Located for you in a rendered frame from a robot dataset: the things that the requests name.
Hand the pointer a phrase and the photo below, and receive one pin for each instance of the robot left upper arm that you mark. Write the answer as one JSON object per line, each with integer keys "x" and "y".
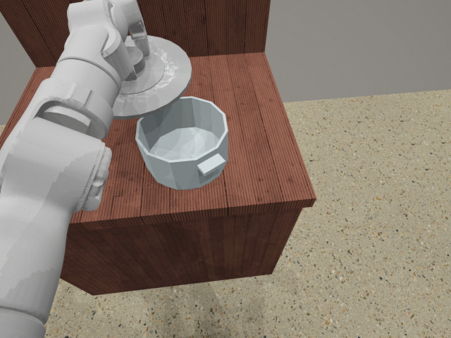
{"x": 54, "y": 172}

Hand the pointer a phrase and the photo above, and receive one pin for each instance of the table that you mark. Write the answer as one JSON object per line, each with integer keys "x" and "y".
{"x": 145, "y": 235}

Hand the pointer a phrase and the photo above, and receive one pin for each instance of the left robot forearm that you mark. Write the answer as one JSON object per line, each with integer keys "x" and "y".
{"x": 83, "y": 87}

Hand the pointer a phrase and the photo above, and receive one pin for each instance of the knob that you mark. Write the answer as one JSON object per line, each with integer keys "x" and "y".
{"x": 137, "y": 58}

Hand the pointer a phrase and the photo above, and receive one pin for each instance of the pot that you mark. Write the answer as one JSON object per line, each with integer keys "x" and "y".
{"x": 184, "y": 146}

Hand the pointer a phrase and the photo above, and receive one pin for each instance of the left robot hand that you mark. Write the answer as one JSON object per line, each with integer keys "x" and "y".
{"x": 136, "y": 27}

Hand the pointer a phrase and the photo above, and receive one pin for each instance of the lid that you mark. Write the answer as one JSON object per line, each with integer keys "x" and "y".
{"x": 164, "y": 79}

